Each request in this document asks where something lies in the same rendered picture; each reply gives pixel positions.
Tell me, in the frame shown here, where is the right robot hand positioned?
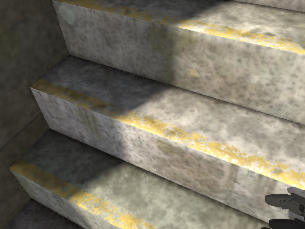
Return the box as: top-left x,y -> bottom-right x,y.
260,193 -> 305,229

